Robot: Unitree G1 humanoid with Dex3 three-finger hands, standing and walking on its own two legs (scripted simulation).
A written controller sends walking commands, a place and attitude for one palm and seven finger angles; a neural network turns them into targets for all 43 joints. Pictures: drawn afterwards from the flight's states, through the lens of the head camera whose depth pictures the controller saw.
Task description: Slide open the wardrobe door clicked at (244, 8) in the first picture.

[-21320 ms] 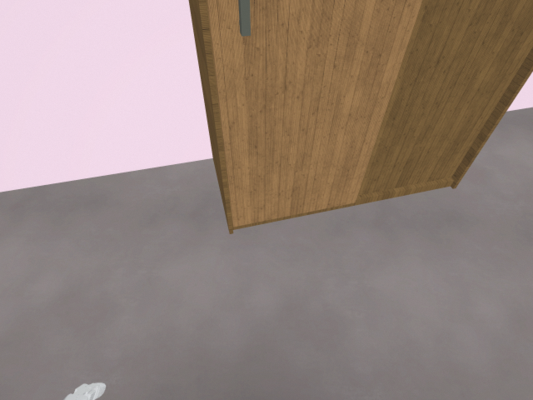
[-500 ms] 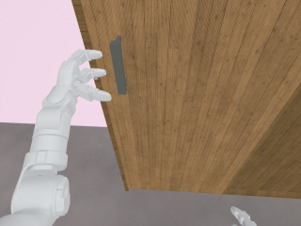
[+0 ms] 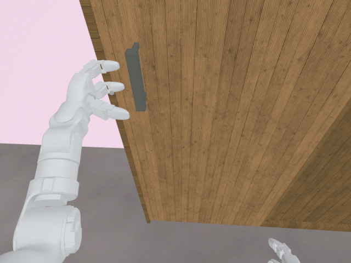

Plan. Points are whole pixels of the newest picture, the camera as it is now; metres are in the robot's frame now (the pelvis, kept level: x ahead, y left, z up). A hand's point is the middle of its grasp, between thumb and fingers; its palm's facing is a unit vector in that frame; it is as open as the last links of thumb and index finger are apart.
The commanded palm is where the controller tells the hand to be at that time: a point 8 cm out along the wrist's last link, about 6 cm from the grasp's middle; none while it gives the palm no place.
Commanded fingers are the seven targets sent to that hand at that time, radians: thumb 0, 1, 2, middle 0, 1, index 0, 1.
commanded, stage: move the hooked fingers beside the handle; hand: left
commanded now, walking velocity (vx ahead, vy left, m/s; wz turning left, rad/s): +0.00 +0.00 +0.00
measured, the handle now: (138, 78) +0.47 +0.11 +0.21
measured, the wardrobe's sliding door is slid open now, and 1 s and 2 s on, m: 0.00 0.00 0.00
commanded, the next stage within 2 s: feel for the door with the fingertips in 0.14 s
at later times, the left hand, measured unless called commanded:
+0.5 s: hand (123, 96) +0.39 +0.13 +0.21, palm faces -0.04 -1.00 +0.00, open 14.0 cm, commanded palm +0.38 +0.18 +0.21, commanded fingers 0.00 -0.50 0.30 -0.30 -1.20 -0.30 -1.20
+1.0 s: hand (124, 96) +0.39 +0.13 +0.21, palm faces -0.01 -1.00 +0.00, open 14.1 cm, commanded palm +0.36 +0.17 +0.21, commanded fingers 0.00 -0.50 0.30 -0.30 -1.20 -0.30 -1.20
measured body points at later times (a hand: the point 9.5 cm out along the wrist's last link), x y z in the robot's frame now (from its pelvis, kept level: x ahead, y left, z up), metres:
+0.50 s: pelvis -0.01 +0.00 +0.00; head -0.02 -0.02 +0.45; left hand +0.39 +0.18 +0.22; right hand +0.16 -0.24 -0.10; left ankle -0.01 +0.11 -0.74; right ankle -0.03 -0.10 -0.74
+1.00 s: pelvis -0.02 -0.01 +0.00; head -0.04 -0.03 +0.45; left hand +0.39 +0.18 +0.22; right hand +0.13 -0.25 -0.10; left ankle -0.01 +0.11 -0.74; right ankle -0.03 -0.10 -0.74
